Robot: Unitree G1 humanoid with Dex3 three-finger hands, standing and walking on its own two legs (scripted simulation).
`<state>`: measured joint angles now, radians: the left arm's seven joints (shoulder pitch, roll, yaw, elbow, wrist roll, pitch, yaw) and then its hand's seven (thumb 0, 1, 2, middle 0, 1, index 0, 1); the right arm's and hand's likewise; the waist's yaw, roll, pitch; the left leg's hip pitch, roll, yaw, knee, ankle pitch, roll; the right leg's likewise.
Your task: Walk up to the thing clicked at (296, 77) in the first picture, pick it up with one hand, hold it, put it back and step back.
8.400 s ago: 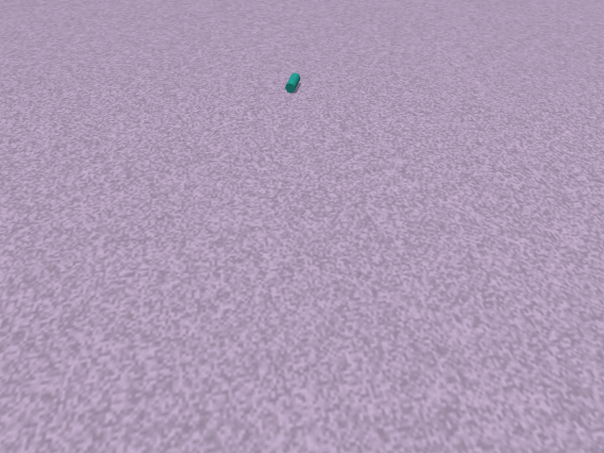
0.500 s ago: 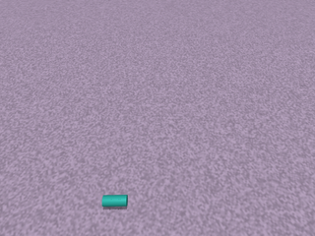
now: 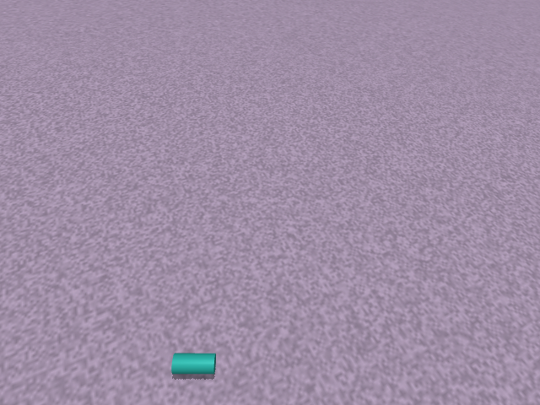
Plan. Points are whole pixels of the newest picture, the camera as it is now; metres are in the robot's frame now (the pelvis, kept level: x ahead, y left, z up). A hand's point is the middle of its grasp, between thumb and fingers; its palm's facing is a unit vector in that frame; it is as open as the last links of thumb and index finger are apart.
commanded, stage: walk up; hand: left
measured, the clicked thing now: (194, 363) +0.39 +0.22 -0.75
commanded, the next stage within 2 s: stand in 1.18 s
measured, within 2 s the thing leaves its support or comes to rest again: neither
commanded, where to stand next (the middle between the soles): +0.06 +0.02 m, yaw -4 degrees
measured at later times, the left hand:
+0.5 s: hand out of the picture +0.11 +0.27 -0.16, palm faces +0.01 -0.94 -0.34, open 7.4 cm
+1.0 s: hand out of the picture +0.12 +0.26 -0.16, palm faces +0.00 -0.94 -0.34, open 7.4 cm
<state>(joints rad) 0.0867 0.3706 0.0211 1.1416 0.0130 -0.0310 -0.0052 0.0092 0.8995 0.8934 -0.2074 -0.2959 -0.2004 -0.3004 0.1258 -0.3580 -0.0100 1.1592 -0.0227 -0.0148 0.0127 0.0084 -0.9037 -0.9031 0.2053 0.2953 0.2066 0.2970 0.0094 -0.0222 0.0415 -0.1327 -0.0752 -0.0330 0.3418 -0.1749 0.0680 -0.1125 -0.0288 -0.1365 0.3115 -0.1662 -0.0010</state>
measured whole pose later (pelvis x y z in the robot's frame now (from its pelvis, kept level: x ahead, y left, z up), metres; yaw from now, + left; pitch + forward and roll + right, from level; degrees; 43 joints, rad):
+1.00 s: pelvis +0.03 +0.01 +0.00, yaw +0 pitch -1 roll +0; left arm 0.08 0.35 0.03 1.13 0.02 -0.01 0.01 0.01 0.90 0.89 -0.21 -0.30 -0.20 -0.30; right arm 0.09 -0.34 -0.02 1.14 -0.02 -0.01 0.00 0.01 -0.90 -0.90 0.21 0.30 0.21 0.30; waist 0.00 -0.02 0.05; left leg -0.07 -0.10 -0.04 0.27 -0.18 0.08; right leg -0.07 -0.05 -0.14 0.29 -0.20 0.02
